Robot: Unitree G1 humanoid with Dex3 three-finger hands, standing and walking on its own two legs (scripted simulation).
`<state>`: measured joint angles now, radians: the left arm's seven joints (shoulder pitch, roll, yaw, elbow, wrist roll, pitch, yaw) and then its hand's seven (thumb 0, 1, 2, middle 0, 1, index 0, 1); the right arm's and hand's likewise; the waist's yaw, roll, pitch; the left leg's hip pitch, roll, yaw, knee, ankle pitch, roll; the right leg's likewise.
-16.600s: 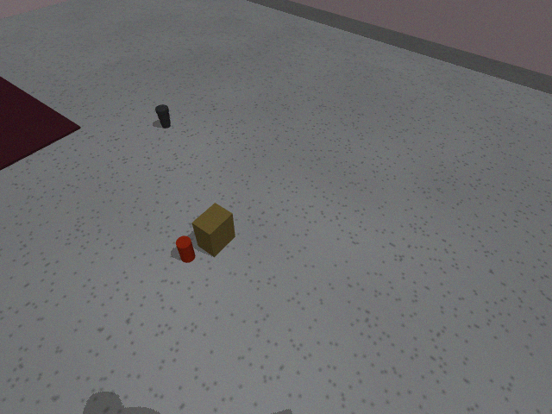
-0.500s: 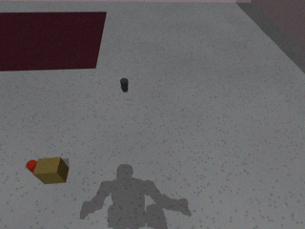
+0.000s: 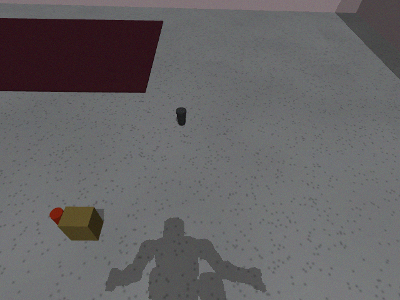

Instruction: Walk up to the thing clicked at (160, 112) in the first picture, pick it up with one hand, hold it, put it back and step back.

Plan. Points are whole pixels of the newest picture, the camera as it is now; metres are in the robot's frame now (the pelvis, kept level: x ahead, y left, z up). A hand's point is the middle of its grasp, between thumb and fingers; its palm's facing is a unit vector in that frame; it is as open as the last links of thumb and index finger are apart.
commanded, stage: walk up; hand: left
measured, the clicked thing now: (181, 117) +1.42 +0.15 -0.71
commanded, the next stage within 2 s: none
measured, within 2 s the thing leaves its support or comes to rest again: neither
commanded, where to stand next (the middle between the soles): +1.07 -0.05 m, yaw -2 degrees
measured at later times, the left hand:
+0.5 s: hand (98, 228) +0.31 +0.28 -0.14, palm faces -0.11 -0.93 -0.35, open 7.4 cm
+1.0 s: hand (119, 174) +0.50 +0.27 -0.16, palm faces -0.02 -0.94 -0.35, open 7.4 cm
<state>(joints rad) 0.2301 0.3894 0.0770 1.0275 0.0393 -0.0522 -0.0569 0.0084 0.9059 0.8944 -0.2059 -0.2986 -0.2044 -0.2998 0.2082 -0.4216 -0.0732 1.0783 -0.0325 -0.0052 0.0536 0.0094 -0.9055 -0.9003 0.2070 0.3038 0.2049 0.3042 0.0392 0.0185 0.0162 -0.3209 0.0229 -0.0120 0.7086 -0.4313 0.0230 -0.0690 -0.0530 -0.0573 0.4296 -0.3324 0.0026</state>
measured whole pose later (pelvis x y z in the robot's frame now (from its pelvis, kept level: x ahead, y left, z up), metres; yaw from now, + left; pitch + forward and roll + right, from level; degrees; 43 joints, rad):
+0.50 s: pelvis +0.22 +0.01 -0.01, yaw -3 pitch -3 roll +3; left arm 0.20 0.42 0.06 0.96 0.02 -0.02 -0.11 0.01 0.91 0.90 -0.20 -0.30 -0.20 -0.30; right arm 0.35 -0.40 -0.07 0.93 -0.01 -0.08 0.05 0.01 -0.90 -0.90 0.21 0.30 0.21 0.30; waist -0.03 -0.04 0.07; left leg 0.08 0.00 0.10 0.38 -0.41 -0.02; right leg -0.48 -0.11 -0.01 0.61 -0.11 -0.02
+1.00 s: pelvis +0.47 -0.01 -0.02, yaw -1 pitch -2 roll -2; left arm 0.35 0.44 0.06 0.87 0.01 -0.07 -0.05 0.01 0.90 0.89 -0.21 -0.30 -0.20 -0.30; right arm 0.23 -0.42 -0.07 0.88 -0.02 -0.05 0.08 0.01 -0.91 -0.90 0.20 0.30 0.20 0.30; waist 0.05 -0.01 0.07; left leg -0.43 0.08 0.05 0.58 -0.12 0.02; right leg -0.05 -0.02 -0.10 0.54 -0.45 0.01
